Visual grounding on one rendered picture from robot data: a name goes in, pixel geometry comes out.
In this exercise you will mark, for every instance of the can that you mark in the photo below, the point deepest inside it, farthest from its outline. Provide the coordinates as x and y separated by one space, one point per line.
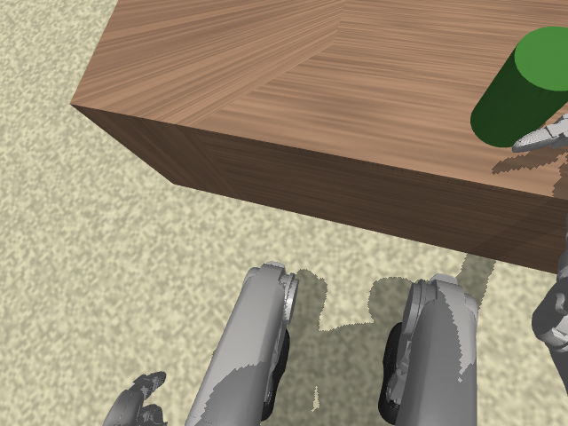
531 86

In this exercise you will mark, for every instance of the right robot arm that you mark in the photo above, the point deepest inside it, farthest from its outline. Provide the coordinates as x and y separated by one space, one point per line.
550 319

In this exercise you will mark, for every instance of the right robot hand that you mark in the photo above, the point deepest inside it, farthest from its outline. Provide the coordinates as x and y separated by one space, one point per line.
555 134

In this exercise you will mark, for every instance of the left robot hand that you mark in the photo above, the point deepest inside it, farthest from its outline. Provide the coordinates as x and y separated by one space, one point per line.
127 410

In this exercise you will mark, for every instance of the right robot foot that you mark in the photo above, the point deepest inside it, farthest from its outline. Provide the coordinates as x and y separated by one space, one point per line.
387 408

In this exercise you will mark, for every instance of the left robot foot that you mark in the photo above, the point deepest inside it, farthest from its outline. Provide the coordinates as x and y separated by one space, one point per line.
276 375

